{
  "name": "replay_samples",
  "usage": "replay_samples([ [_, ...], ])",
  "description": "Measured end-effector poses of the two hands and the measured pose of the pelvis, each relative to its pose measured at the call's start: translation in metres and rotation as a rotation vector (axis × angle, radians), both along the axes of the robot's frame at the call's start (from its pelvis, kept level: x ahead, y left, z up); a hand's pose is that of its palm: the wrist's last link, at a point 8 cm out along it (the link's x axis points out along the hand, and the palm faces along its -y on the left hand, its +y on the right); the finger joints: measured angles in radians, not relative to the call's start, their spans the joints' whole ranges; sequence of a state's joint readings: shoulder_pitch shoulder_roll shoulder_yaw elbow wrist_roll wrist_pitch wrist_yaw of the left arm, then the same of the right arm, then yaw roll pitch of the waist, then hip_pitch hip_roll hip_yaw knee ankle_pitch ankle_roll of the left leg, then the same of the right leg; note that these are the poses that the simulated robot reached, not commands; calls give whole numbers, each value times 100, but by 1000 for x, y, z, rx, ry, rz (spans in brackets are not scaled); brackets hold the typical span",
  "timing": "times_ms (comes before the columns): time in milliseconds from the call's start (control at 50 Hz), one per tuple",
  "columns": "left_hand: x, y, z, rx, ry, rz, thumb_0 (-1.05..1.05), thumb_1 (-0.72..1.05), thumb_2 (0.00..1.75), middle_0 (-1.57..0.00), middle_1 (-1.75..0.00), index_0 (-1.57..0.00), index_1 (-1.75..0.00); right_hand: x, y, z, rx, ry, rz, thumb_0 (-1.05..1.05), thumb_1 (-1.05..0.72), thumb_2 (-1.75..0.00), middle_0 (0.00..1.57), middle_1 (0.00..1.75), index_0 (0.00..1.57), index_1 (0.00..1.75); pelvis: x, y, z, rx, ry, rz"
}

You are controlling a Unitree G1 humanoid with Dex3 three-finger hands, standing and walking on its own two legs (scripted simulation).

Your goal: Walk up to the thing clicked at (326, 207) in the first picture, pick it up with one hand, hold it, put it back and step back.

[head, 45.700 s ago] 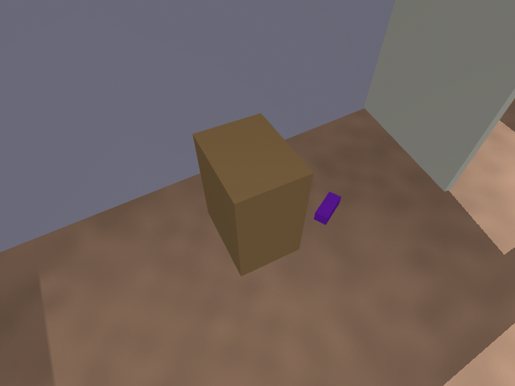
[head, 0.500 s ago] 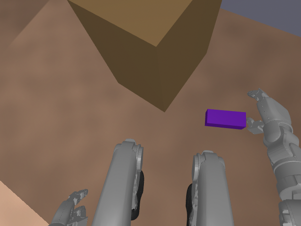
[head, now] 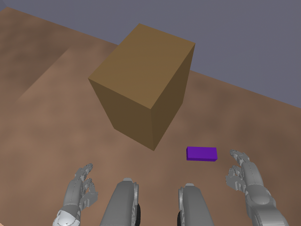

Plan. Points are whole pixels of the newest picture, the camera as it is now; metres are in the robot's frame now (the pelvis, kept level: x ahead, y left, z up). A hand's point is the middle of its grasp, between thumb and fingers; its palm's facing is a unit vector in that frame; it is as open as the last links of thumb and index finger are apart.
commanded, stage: home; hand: right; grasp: from above
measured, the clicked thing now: (201, 154) +0.47 -0.23 -0.59
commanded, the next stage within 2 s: none
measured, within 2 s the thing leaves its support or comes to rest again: neither
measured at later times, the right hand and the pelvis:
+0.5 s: hand (257, 189) +0.21 -0.19 +0.06, palm faces +0.07 +0.98 -0.21, open 7.4 cm; pelvis +0.06 +0.00 +0.10, yaw -1 degrees
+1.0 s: hand (260, 191) +0.21 -0.19 +0.06, palm faces +0.05 +0.98 -0.21, open 7.4 cm; pelvis +0.05 -0.01 +0.10, yaw -1 degrees
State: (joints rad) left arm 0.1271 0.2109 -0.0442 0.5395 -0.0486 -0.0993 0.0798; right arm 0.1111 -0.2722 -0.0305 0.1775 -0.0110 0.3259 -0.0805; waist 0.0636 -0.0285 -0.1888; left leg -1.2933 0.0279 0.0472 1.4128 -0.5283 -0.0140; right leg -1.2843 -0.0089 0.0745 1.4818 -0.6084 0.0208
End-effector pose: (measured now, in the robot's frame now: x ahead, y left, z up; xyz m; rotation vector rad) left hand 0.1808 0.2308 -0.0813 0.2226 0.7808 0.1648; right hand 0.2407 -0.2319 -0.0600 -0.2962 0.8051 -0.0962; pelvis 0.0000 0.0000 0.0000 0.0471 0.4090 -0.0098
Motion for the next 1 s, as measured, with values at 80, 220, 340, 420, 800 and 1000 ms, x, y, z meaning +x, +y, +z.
replay_samples([
  [80,-6,1,30,15,-9,33,1,91,90,-20,-30,-20,-30,-10,4,33,50,16,-54,1,-89,-90,21,30,21,30,12,2,29,0,-43,-3],
  [220,-11,10,79,58,-46,86,1,91,90,-20,-30,-20,-30,-22,5,89,85,15,-91,1,-90,-90,21,30,21,30,33,1,70,-1,-119,-9],
  [340,0,14,110,81,-115,99,1,91,90,-20,-30,-20,-30,-33,2,128,86,-10,-93,1,-90,-90,20,30,21,30,49,-1,93,-2,-175,-13],
  [420,13,12,123,82,-170,86,1,91,90,-20,-30,-20,-30,-40,-1,142,87,-15,-96,1,-90,-90,20,30,20,30,54,-3,100,-2,-202,-16],
  [800,32,-7,132,74,-216,10,1,91,90,-20,-30,-20,-30,-50,-9,141,97,-6,-91,1,-90,-90,20,30,20,30,53,-9,103,-1,-237,-22],
  [1000,14,-5,126,74,-182,33,1,91,90,-20,-30,-20,-30,-50,-9,143,95,-11,-82,1,-90,-90,20,30,20,30,49,-10,103,-1,-244,-16],
])
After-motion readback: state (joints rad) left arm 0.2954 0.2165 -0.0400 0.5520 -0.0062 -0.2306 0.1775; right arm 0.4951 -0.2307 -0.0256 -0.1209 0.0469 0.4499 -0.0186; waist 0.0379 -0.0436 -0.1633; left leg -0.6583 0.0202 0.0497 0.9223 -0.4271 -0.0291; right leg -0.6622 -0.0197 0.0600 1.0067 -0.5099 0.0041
